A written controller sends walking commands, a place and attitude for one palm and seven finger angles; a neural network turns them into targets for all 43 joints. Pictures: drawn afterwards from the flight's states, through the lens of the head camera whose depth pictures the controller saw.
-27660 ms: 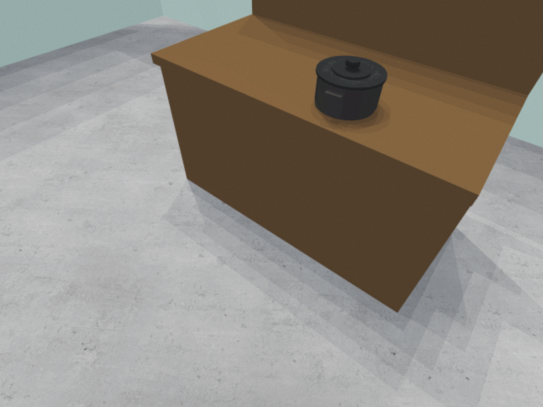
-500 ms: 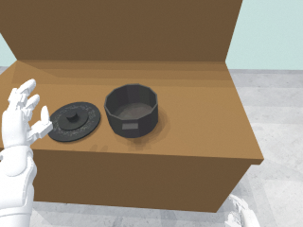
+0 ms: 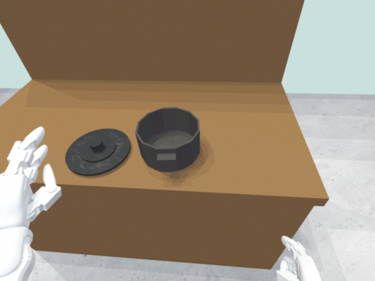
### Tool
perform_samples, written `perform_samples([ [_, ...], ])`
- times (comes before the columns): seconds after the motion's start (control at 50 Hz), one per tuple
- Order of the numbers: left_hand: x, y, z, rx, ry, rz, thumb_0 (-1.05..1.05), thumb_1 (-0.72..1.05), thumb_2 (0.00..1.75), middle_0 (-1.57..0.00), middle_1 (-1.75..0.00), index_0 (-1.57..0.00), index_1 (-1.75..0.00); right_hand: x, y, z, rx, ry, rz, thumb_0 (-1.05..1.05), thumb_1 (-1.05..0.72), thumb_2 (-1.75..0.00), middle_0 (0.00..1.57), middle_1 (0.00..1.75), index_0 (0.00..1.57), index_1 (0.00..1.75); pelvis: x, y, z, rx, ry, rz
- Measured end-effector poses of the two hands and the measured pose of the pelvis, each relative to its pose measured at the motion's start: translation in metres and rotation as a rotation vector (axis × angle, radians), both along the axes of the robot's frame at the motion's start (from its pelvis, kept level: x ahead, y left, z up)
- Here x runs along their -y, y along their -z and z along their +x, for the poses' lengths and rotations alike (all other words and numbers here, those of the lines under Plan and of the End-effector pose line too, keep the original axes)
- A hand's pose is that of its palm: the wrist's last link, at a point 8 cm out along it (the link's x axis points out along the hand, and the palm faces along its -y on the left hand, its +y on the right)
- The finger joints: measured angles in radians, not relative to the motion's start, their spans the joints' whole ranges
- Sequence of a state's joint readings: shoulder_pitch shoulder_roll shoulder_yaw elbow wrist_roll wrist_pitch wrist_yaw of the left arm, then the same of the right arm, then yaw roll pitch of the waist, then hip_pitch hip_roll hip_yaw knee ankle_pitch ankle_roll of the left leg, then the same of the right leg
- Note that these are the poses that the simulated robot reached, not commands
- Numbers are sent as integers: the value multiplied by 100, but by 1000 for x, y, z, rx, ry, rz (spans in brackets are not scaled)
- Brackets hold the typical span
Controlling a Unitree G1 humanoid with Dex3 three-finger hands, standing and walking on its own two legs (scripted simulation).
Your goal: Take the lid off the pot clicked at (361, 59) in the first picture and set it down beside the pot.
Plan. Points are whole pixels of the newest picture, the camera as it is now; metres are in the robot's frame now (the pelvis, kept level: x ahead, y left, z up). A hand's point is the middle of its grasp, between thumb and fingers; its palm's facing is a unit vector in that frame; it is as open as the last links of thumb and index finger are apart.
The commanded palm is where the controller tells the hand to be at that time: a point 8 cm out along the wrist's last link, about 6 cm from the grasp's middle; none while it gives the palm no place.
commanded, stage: draw the hand back to the body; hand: left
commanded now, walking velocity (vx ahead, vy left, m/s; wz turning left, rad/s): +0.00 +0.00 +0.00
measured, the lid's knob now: (96, 143) +0.51 +0.36 -0.04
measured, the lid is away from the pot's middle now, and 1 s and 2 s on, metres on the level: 0.24 0.24 0.24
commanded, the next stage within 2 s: step back with the hand held close in 0.32 s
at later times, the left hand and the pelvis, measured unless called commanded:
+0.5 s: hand (32, 208) +0.18 +0.27 +0.16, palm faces +0.41 -0.83 -0.39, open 7.4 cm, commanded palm +0.12 +0.30 +0.17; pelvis -0.01 +0.02 +0.00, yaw +0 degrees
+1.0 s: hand (21, 223) +0.15 +0.27 +0.16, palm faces +0.31 -0.82 -0.48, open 7.4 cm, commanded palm +0.09 +0.32 +0.17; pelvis -0.05 +0.04 -0.02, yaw -2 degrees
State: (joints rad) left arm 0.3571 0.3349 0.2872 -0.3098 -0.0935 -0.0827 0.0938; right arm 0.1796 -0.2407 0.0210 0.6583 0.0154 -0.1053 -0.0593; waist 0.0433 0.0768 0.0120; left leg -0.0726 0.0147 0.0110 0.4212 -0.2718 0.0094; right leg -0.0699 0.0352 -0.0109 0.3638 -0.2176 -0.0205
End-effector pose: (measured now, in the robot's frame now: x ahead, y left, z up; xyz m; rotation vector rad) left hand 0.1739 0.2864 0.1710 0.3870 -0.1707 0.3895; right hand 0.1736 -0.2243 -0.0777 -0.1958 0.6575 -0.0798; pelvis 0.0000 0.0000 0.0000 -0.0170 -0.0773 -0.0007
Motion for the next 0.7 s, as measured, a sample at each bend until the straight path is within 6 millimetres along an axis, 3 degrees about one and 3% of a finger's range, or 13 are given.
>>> perform_samples([
  [0.2, 2, 0, -35, -28, 7, 27, 1, 89, 90, -21, -30, -21, -30, -11, -5, 1, 30, -17, -4, 1, -91, -90, 21, 30, 20, 30, -7, 1, -3, 4, -2, -5],
  [0.32, -4, 0, -43, -23, -8, 30, 1, 89, 90, -21, -30, -21, -30, -20, -6, 3, 38, -33, -12, 1, -90, -90, 21, 30, 20, 30, -12, 2, -6, 8, -7, -7],
  [0.44, -8, 1, -43, -22, -8, 25, 1, 89, 90, -21, -30, -21, -30, -27, -8, 4, 45, -40, -12, 1, -90, -90, 21, 30, 20, 30, -16, 2, -5, 8, -5, -8],
  [0.56, -26, -15, -31, 54, 6, 114, 1, 89, 90, -21, -30, -21, -30, -30, -9, -5, 3, -30, -24, 1, -90, -90, 21, 30, 20, 30, -21, 2, -11, -24, 21, -12],
  [0.7, -21, 1, -18, -6, 138, 122, 1, 89, 90, -21, -30, -21, -30, -23, -9, -30, -49, 53, -60, 1, -90, -90, 21, 30, 20, 30, -36, 4, -20, -63, 43, -2],
])
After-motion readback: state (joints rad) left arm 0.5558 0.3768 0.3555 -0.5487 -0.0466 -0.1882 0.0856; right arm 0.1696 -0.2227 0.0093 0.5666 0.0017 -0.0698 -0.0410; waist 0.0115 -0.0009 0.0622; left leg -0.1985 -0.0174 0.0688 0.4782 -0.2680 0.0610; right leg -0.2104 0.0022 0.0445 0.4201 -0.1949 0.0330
